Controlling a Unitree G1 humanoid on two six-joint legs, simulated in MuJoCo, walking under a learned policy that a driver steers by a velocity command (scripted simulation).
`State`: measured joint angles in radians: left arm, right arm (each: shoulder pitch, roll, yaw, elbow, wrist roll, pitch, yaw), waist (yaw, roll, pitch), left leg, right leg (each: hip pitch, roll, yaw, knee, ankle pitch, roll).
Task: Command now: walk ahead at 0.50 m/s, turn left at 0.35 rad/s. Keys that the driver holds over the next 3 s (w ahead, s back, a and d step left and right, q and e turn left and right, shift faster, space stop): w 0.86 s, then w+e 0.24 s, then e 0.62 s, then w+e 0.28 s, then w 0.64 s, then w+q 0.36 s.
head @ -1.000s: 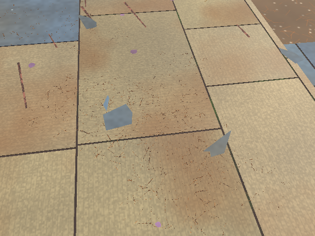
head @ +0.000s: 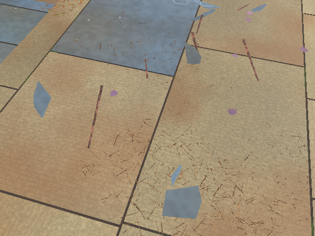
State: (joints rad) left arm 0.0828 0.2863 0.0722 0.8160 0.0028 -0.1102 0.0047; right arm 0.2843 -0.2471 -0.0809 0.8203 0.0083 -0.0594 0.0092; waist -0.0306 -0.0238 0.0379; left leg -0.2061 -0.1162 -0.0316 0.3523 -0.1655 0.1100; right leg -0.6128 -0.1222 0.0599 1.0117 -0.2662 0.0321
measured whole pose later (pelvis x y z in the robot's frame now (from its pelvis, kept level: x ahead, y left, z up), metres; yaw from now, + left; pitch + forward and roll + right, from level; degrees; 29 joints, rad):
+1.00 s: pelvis +0.58 +0.01 +0.00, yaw +1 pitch +1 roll +1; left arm 0.24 0.30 0.06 0.87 -0.03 -0.06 0.00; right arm 0.25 -0.25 -0.06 0.82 -0.01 -0.09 0.02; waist -0.01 -0.05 0.01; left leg -0.23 -0.04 0.08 0.36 -0.16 0.06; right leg -0.57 -0.09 0.04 1.12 -0.30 -0.02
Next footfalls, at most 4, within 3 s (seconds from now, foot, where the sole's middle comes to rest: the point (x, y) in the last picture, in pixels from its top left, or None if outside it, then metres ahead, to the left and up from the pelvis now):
0.28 right None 0.35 -0.15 -0.78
0.80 left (133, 198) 0.63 0.10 -0.78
1.32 right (181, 146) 0.90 -0.13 -0.78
1.78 left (139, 135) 0.98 0.08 -0.78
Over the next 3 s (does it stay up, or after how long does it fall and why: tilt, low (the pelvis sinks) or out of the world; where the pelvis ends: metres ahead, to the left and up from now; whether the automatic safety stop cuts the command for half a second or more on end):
stays up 1.28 -0.34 0.00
